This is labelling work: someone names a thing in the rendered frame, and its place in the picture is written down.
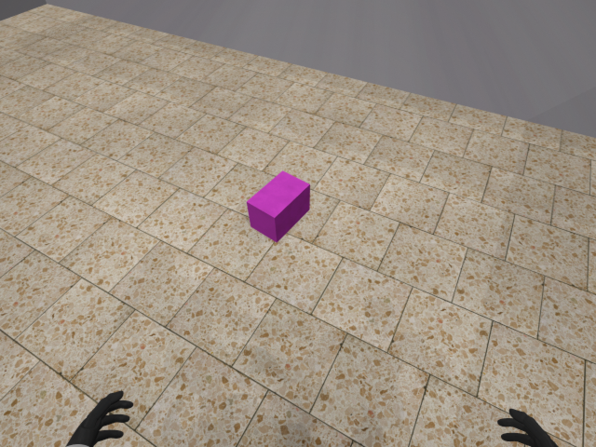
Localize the carton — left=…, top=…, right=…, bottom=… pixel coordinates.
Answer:
left=247, top=171, right=310, bottom=242

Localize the robot right hand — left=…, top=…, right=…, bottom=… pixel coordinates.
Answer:
left=497, top=409, right=558, bottom=447

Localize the robot left hand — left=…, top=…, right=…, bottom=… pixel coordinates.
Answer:
left=66, top=390, right=133, bottom=447

